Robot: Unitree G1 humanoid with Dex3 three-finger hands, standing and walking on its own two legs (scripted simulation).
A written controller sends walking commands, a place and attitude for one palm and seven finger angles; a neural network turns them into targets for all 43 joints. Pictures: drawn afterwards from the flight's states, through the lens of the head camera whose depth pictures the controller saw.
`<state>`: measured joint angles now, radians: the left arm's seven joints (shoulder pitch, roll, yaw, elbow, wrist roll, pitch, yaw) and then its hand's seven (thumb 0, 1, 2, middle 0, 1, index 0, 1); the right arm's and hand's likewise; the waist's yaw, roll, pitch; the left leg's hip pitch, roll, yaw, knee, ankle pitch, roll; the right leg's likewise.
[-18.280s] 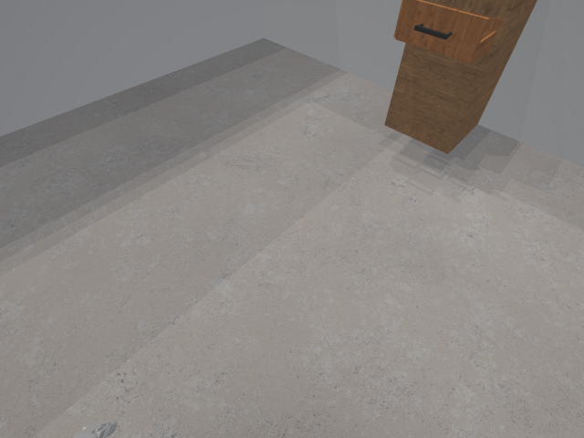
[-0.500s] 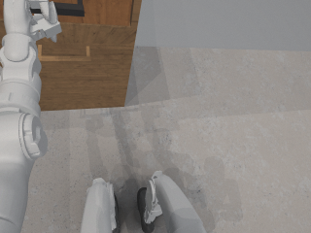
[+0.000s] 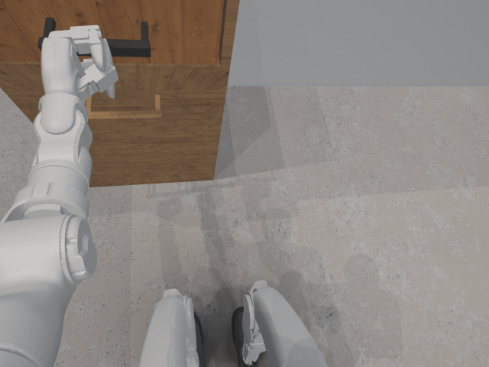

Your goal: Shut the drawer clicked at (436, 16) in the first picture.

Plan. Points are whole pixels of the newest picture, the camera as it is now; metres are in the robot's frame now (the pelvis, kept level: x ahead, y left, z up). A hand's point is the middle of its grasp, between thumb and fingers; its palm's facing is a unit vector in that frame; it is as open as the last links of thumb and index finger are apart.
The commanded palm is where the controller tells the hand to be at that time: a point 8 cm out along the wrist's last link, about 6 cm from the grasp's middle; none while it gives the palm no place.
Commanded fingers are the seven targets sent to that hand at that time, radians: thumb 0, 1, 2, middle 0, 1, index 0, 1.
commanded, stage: pull the fist back off the drawer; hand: left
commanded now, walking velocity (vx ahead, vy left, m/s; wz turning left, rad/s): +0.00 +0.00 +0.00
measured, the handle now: (98, 37) +0.62 +0.18 +0.05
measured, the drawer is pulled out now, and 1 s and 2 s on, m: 0.00 0.00 0.00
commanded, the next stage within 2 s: draw the hand back to the body in 0.08 s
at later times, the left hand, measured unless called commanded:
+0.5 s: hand (62, 104) +0.45 +0.18 +0.12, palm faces +0.08 -1.00 -0.05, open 3.2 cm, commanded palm +0.42 +0.22 +0.13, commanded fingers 0.00 0.90 0.90 -1.40 -1.60 -1.40 -1.60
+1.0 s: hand out of the picture +0.33 +0.21 +0.22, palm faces +0.26 -0.92 -0.29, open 3.3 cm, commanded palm +0.28 +0.25 +0.24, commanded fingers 0.00 0.90 0.90 -1.40 -1.60 -1.40 -1.60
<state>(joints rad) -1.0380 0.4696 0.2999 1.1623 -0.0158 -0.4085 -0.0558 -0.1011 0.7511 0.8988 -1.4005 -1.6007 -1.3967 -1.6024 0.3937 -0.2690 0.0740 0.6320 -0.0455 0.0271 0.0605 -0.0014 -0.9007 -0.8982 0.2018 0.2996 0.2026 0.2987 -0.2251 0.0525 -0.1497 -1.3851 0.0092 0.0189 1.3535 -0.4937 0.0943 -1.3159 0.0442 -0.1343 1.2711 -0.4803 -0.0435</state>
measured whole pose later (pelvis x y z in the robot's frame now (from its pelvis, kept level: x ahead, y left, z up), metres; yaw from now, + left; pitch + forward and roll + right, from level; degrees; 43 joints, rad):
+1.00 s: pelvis +0.07 -0.01 +0.13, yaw +3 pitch +2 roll -1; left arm 0.19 0.32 0.09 -0.06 -0.08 -0.05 0.10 0.02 0.90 0.90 -1.40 -1.60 -1.40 -1.60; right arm 0.21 -0.23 0.07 0.53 0.05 0.04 -0.08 0.01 -0.90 -0.90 0.20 0.30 0.20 0.30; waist 0.02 0.06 -0.06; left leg -0.32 -0.04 0.04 0.61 -0.33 0.07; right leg -0.28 0.04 -0.06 0.58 -0.34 -0.04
